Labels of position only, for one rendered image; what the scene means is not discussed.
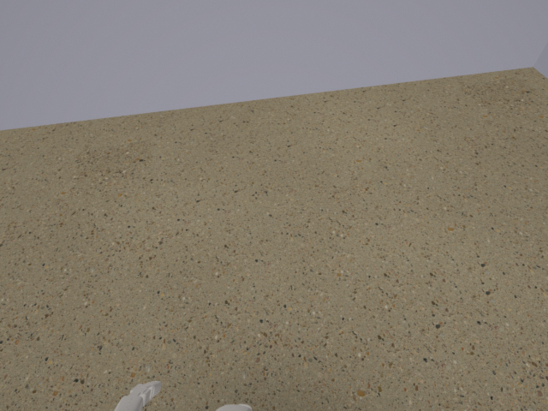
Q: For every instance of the left robot hand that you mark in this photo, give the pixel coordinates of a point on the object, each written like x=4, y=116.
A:
x=139, y=396

